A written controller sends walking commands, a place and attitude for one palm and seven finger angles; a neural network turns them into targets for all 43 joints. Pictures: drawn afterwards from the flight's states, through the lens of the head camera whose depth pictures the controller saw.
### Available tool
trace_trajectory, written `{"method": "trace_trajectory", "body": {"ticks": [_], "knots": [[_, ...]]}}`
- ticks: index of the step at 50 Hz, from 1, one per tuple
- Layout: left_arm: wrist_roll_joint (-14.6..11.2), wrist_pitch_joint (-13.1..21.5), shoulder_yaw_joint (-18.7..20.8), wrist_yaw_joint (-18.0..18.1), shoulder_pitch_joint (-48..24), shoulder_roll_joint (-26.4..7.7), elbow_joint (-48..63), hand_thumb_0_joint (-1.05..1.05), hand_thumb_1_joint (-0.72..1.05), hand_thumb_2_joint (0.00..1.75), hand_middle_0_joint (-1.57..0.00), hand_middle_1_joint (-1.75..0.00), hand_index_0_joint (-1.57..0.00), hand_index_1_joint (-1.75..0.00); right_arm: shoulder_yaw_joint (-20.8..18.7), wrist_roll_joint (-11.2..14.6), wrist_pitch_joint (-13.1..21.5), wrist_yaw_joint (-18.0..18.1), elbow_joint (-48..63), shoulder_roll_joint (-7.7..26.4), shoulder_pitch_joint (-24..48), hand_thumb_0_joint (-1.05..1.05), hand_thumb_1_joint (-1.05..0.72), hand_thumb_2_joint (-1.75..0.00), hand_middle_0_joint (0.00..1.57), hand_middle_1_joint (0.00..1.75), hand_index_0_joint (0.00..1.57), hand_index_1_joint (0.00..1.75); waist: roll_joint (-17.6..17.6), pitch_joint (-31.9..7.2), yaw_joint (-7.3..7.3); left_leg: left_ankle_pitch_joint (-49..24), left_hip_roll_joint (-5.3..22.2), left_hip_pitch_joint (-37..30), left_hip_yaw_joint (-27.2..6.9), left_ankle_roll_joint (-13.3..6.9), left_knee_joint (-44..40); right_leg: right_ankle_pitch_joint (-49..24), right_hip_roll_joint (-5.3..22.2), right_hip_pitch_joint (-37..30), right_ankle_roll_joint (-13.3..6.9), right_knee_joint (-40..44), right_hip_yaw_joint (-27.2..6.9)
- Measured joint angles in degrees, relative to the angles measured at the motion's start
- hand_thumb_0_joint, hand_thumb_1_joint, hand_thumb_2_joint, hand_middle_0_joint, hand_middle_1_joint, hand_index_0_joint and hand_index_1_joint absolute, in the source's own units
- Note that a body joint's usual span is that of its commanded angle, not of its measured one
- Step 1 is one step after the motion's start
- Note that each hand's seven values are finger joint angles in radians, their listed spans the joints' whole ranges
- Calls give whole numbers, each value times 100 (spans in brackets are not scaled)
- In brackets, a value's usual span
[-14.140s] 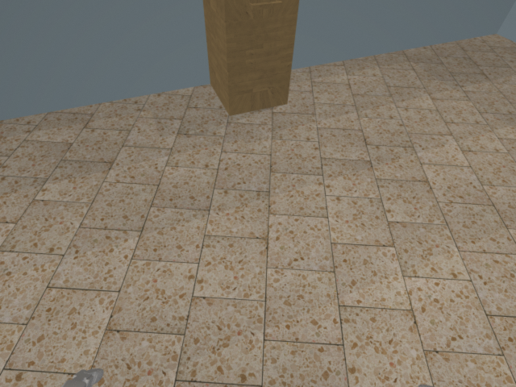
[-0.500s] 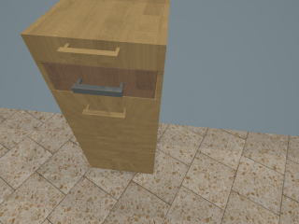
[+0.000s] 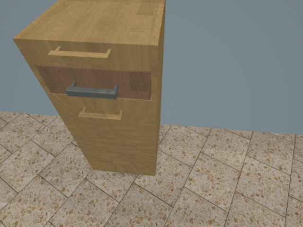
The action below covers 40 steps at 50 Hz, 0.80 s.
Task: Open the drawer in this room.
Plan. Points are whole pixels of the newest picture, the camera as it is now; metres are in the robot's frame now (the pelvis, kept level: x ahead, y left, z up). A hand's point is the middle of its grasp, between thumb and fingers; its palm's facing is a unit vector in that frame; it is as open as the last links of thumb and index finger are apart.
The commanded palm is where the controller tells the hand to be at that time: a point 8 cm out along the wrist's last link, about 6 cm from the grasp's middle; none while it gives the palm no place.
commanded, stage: come to a stop and stand still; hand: left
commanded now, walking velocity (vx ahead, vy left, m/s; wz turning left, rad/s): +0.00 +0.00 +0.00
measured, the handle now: (93, 88) +0.53 +0.24 +0.04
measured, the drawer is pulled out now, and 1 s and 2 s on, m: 0.00 0.00 0.00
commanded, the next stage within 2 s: look again from close up in 0.46 s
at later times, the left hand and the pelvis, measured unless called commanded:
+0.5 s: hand out of the picture -0.06 +0.15 -0.17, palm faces +0.06 -0.99 -0.15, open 7.4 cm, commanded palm none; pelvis -0.03 +0.00 +0.01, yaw +0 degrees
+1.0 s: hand out of the picture +0.03 +0.24 -0.16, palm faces +0.05 -0.97 -0.23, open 7.4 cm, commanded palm none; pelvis -0.02 +0.04 +0.00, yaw +1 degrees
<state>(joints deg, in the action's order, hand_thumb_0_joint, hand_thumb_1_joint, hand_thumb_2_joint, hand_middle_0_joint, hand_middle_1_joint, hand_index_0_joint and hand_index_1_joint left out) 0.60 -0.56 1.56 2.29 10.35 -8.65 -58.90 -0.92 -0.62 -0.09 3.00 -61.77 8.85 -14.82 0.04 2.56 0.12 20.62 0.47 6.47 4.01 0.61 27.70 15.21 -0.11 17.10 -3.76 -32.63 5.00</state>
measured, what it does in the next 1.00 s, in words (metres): stands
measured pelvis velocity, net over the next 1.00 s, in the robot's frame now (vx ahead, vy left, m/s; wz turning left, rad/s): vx -0.02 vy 0.04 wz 0.01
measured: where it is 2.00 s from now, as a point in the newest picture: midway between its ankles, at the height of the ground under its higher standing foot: outside the picture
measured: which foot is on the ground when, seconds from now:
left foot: down 0.00-1.00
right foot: down 0.00-1.00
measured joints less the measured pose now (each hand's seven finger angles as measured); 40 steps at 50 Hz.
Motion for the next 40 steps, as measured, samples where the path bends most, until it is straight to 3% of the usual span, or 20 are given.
{"method": "trace_trajectory", "body": {"ticks": [11,28,32,35,40], "knots": [[5,-28,-51,-78,411,-94,-237,0,93,90,-19,-30,-20,-30,137,-23,34,-104,-95,-109,-332,1,-91,-89,20,30,20,30,24,-158,-41,-358,82,8,-50,27,-311,-505,-102,-164,-48,644,69],[-10,56,-145,-95,937,262,-554,0,91,90,-19,-30,-19,-30,248,-23,75,-97,-401,-388,-963,1,-91,-89,20,30,20,30,65,-207,-31,-454,75,113,-58,10,-381,-652,-102,-109,-40,810,74],[29,117,-215,-85,1000,235,-311,0,91,90,-20,-30,-20,-30,158,-65,-15,-175,-78,-290,-908,1,-91,-89,20,30,20,30,33,-129,102,-213,97,407,-120,-41,138,-482,-91,87,-40,467,133],[52,83,-155,-50,1013,161,-222,1,91,90,-20,-30,-20,-30,52,-47,-15,-154,56,-142,-870,1,-91,-89,21,30,20,30,-39,-293,177,-7,127,572,-231,-154,484,-406,-128,111,-22,386,208],[37,86,-40,-29,833,-81,-128,1,91,90,-20,-30,-20,-30,-11,-38,75,-106,134,47,-764,1,-91,-89,20,30,20,30,56,-539,141,39,61,422,-201,-117,440,-339,-60,7,81,343,165]]}}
